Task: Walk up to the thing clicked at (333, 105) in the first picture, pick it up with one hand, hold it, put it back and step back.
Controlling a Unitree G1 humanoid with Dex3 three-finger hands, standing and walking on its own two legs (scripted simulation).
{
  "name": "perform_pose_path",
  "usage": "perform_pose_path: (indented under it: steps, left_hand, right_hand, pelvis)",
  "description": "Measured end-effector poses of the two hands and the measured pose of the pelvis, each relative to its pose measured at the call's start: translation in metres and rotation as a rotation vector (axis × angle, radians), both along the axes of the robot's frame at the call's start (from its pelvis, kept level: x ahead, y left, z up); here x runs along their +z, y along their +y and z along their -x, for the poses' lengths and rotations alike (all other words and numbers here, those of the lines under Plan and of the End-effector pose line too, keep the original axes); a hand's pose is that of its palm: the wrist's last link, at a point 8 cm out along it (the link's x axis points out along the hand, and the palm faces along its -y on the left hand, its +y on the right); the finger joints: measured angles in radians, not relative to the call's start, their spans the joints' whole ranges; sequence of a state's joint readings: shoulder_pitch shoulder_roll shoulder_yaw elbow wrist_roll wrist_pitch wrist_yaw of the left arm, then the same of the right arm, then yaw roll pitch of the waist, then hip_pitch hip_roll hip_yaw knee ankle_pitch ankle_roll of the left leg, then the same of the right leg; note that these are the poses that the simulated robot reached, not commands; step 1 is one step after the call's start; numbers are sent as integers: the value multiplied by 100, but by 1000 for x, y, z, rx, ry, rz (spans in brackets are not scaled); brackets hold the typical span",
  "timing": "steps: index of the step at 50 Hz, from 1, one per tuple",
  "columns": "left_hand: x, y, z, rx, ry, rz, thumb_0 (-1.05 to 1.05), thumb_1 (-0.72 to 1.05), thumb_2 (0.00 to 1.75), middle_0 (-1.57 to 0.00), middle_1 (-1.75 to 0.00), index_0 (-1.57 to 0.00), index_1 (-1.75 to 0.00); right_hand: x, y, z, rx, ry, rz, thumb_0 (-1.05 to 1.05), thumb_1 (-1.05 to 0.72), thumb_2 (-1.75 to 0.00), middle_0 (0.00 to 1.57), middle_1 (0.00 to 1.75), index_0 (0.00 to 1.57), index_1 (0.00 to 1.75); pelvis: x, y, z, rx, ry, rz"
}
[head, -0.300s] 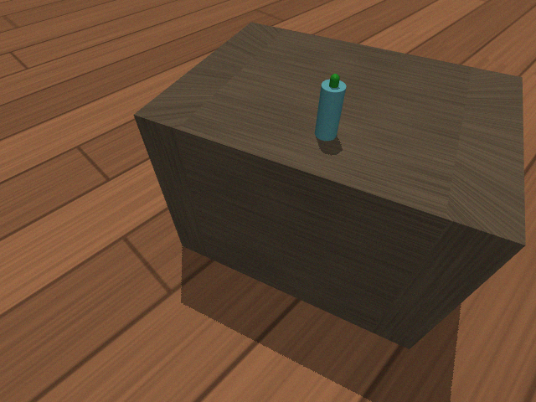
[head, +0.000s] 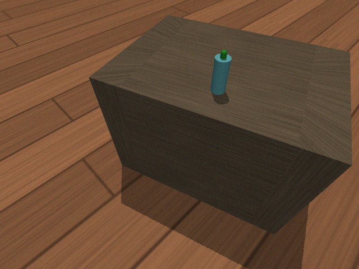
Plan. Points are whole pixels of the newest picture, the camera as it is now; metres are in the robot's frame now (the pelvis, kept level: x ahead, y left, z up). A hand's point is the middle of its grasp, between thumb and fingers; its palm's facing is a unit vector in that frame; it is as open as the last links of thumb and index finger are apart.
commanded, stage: stand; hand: left
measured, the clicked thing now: (220, 71) +0.76 -0.14 +0.00
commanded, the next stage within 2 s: walk up in 0.82 s
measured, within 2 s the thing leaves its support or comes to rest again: neither
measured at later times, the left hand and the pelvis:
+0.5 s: hand out of the picture +0.08 +0.25 -0.16, palm faces -0.03 -0.94 -0.34, open 7.4 cm; pelvis +0.00 +0.00 +0.00, yaw +0 degrees
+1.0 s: hand out of the picture +0.09 +0.25 -0.15, palm faces -0.12 -0.93 -0.35, open 7.4 cm; pelvis +0.02 -0.02 -0.01, yaw -6 degrees
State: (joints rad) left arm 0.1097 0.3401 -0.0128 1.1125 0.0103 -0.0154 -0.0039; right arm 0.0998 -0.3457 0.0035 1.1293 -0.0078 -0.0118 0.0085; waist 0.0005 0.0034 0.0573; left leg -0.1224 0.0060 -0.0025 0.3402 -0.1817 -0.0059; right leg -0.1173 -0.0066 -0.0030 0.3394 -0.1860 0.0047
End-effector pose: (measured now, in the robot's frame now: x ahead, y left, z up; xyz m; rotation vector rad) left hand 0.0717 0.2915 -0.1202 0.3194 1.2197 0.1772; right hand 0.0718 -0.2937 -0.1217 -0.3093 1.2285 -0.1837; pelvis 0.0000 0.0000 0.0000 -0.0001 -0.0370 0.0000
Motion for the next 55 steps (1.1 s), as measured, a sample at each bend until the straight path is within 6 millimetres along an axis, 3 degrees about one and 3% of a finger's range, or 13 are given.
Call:
perform_pose_path:
  steps: [42, 47, 51, 55]
  left_hand:
    - [0, 2, 5, 10, 18, 0, 0, 90, 90, -20, -30, -20, -30]
    - [1, 6, -3, -47, 73, -10, 0, 90, 90, -20, -30, -20, -30]
    - [8, 1, -25, -76, 62, -26, 1, 90, 90, -20, -30, -20, -30]
    - [10, -17, -52, -126, 48, -56, 1, 90, 90, -20, -30, -20, -30]
  right_hand:
    - [1, -3, 3, 3, 13, 5, 1, -90, -90, 20, 30, 20, 30]
    - [6, -28, 11, -68, -84, 44, 1, -90, -90, 21, 30, 20, 30]
    - [11, -65, 27, -105, -59, 97, 1, -90, -90, 21, 30, 20, 30]
    - [5, -108, 31, -148, -45, 127, 1, -90, -90, 21, 30, 20, 30]
  pelvis:
    - [0, -2, -2, -3, 4, -2]
    - [-5, -11, -7, -79, 4, -21]
    - [-8, -30, -19, -115, -5, -23]
    - [-18, -56, -36, -171, -19, -30]
